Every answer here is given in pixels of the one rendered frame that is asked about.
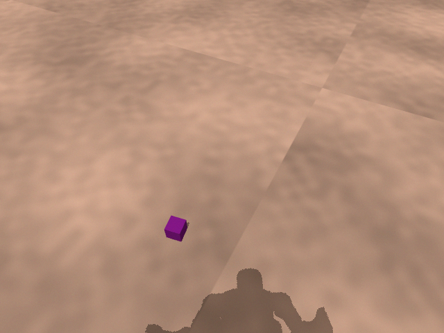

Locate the cube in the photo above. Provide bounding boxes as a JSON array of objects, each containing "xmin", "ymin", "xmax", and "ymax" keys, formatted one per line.
[{"xmin": 164, "ymin": 216, "xmax": 187, "ymax": 241}]

